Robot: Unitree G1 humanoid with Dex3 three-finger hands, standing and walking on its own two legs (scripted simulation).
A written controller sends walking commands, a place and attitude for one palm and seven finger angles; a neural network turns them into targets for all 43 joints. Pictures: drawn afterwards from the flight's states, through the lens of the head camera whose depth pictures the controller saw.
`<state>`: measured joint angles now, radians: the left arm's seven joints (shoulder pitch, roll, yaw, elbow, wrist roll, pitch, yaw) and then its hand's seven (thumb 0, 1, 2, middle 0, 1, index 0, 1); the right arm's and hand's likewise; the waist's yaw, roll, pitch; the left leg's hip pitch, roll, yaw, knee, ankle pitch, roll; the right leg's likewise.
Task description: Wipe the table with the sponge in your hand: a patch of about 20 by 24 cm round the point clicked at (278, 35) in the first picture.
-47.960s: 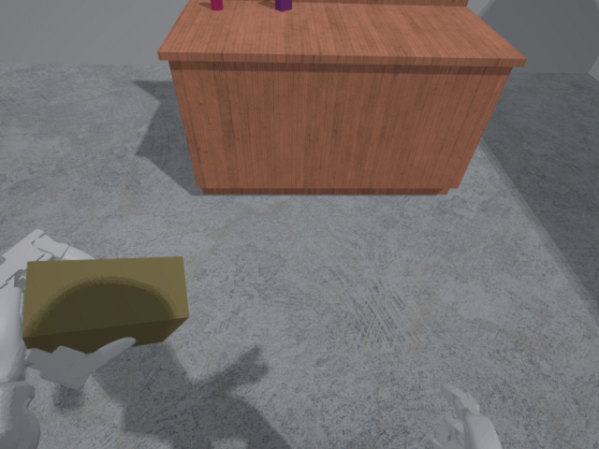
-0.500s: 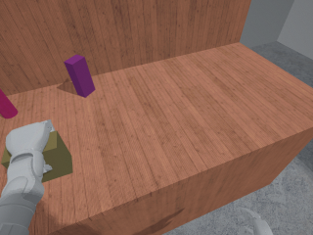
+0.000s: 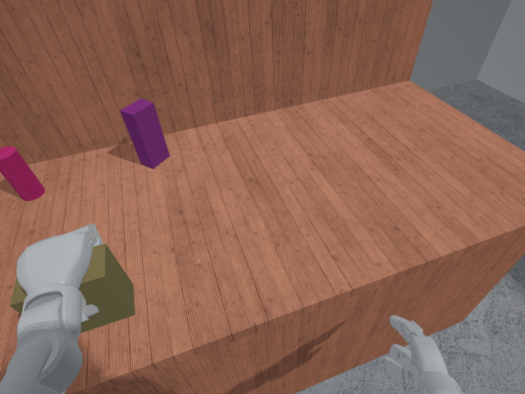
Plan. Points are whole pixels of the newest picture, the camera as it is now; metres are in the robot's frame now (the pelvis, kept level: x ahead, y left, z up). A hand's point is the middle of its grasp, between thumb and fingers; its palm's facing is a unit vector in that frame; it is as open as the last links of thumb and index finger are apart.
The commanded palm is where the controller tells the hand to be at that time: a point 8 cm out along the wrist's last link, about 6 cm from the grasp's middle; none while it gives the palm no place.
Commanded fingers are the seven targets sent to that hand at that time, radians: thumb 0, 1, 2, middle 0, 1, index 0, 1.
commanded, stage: wipe back along the first lane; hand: left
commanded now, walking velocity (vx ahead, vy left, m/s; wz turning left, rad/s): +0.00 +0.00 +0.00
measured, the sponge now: (87, 299) +0.23 +0.33 +0.01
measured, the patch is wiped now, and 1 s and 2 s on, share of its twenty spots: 0.90 0.90 0.90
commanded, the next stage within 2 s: lift the sponge slowly off the table in 0.16 s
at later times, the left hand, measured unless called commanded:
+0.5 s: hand (75, 302) +0.20 +0.30 +0.07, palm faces +0.05 -0.08 -1.00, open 10.2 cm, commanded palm +0.17 +0.29 +0.11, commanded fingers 0.00 0.10 1.30 -1.20 -1.60 -1.20 -1.60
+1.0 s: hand (75, 302) +0.20 +0.30 +0.08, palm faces +0.02 -0.10 -0.99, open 10.2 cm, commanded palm +0.17 +0.30 +0.14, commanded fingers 0.00 0.10 1.30 -1.20 -1.60 -1.20 -1.60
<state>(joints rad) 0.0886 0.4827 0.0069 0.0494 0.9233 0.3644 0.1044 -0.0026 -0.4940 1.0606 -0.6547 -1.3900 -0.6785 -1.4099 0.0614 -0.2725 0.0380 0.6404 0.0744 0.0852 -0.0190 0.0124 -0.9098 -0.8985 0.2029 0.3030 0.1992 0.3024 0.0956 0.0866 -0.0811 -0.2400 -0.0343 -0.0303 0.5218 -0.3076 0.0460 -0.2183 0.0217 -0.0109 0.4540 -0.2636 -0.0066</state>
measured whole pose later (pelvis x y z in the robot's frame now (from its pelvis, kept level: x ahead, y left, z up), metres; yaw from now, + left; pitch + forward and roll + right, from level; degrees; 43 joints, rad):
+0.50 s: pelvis -0.01 -0.01 +0.00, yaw -1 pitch -1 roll -1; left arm 0.19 0.48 -0.02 -0.06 0.91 0.40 0.10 0.00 -0.50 1.06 -0.67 -1.37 -0.69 -1.39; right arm 0.06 -0.27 0.04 0.66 0.07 0.08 -0.03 0.01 -0.91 -0.90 0.20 0.30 0.20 0.30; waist 0.10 0.08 -0.06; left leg -0.21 -0.03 -0.02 0.52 -0.29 0.04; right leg -0.19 0.03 0.00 0.46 -0.25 -0.01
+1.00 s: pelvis -0.02 -0.01 +0.00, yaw +0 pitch -3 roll -1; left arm 0.13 0.50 -0.01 -0.03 0.89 0.34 0.04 0.00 -0.52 1.06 -0.70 -1.33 -0.73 -1.35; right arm 0.05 -0.27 0.04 0.68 0.05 0.03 -0.06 0.01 -0.91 -0.90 0.20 0.30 0.20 0.30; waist 0.12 0.09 -0.02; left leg -0.15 -0.02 -0.04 0.48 -0.27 0.03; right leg -0.13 0.04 -0.02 0.42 -0.23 -0.03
